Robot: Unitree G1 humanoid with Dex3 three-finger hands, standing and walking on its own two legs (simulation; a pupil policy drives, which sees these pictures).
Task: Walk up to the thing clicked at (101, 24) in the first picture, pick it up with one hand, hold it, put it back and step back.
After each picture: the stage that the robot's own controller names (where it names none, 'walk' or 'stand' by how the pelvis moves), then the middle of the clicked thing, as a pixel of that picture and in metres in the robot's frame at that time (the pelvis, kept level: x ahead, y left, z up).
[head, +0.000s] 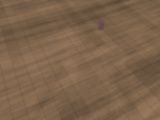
stand; (101, 25) +1.72 -0.28 -0.72
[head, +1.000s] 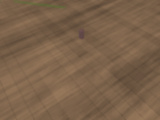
walk; (81, 34) +1.60 +0.09 -0.70
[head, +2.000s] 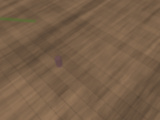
walk; (58, 61) +1.03 +0.28 -0.72
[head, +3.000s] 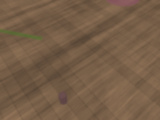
walk; (63, 98) +0.63 +0.20 -0.71
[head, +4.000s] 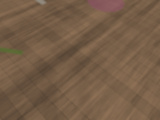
stand; out of the picture +0.38 +0.16 -0.70
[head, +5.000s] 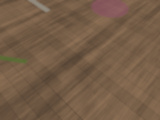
stand; out of the picture +0.32 +0.18 -0.72
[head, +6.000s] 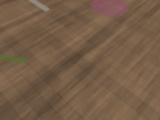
stand; out of the picture +0.32 +0.17 -0.72
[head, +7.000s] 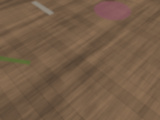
stand; out of the picture +0.34 +0.17 -0.73
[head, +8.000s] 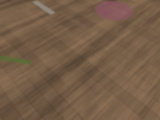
stand; out of the picture +0.33 +0.17 -0.73
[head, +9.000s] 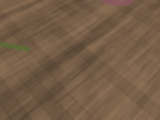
go down; out of the picture +0.34 +0.16 -0.72
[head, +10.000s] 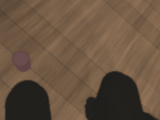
go down; (22, 62) +0.44 +0.18 -0.29
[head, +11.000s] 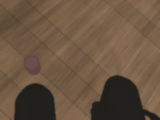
close in; (32, 66) +0.44 +0.17 -0.31
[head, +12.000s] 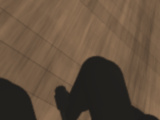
close in; out of the picture +0.43 +0.21 -0.23
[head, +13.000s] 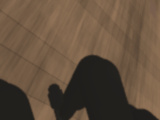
close; out of the picture +0.42 +0.22 -0.23
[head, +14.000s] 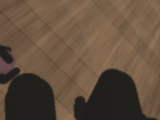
lift; (0, 64) +0.36 +0.23 -0.16
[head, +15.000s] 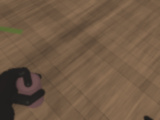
lift; (31, 91) +0.32 +0.17 +0.00
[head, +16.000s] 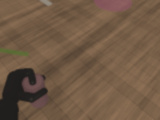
hold; (36, 91) +0.33 +0.16 +0.01
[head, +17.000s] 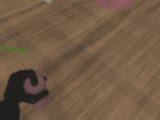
hold; (37, 92) +0.32 +0.16 -0.01
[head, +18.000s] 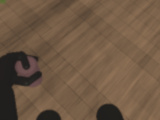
crouch; (30, 72) +0.39 +0.17 -0.07
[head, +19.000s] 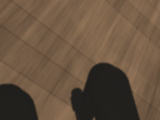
lower; out of the picture +0.47 +0.22 -0.17
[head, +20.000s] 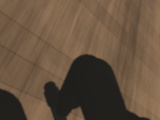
lower; out of the picture +0.45 +0.25 -0.24
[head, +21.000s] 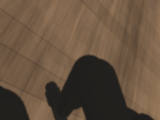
lower; out of the picture +0.45 +0.24 -0.24
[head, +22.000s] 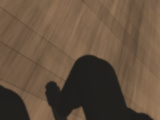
lower; out of the picture +0.45 +0.24 -0.24
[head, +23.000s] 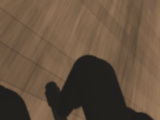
lower; out of the picture +0.45 +0.23 -0.24
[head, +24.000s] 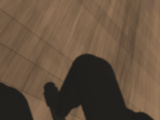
open; out of the picture +0.44 +0.20 -0.25
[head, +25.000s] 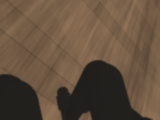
stand; out of the picture +0.44 +0.19 -0.25
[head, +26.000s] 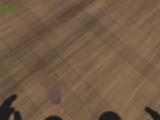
stand; (55, 98) +0.40 +0.14 -0.55
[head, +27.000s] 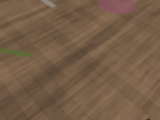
stand; out of the picture +0.37 +0.14 -0.66
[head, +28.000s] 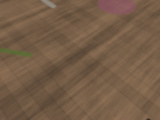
stand; out of the picture +0.37 +0.14 -0.67
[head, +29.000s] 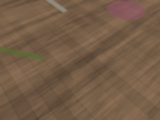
stand; out of the picture +0.38 +0.12 -0.72
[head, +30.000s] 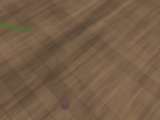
walk; (65, 103) +0.44 +0.10 -0.70
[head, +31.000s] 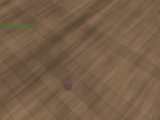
walk; (67, 84) +0.65 +0.16 -0.70
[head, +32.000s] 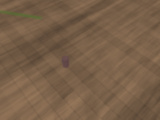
stand; (65, 62) +0.99 +0.17 -0.70
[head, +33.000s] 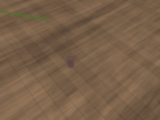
stand; (70, 62) +1.04 +0.12 -0.72
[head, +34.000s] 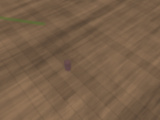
stand; (67, 65) +1.04 +0.15 -0.72
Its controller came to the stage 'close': yes
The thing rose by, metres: 0.72
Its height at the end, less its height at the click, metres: +0.00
